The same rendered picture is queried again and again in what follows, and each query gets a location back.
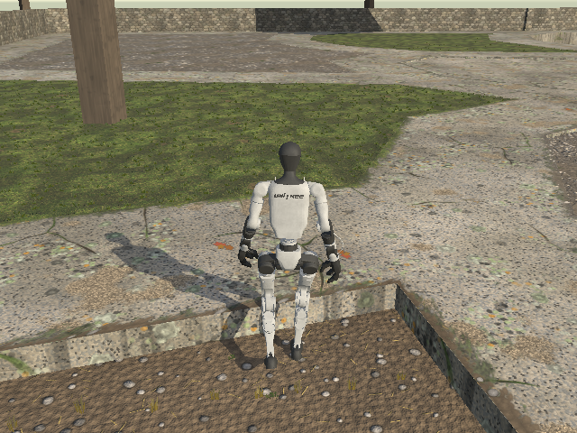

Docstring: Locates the left robot thigh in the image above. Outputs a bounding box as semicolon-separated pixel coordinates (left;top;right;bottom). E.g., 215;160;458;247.
258;251;276;311

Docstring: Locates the robot head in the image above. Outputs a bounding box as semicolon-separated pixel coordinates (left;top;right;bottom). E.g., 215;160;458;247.
274;142;304;185

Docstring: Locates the left robot forearm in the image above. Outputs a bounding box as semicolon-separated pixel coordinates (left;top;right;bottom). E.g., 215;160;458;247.
239;216;256;252

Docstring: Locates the robot left hand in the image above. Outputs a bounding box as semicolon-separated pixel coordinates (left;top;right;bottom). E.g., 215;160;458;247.
238;248;259;268

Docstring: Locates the right robot upper arm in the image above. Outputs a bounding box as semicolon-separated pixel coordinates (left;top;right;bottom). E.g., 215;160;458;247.
308;181;331;233

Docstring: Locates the robot right hand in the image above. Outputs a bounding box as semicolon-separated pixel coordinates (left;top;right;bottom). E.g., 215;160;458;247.
320;259;341;283

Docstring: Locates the left robot upper arm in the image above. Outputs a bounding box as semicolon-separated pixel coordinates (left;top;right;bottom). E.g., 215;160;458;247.
246;180;271;230

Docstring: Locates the right robot forearm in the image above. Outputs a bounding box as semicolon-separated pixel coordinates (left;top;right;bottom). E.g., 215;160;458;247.
321;219;339;262

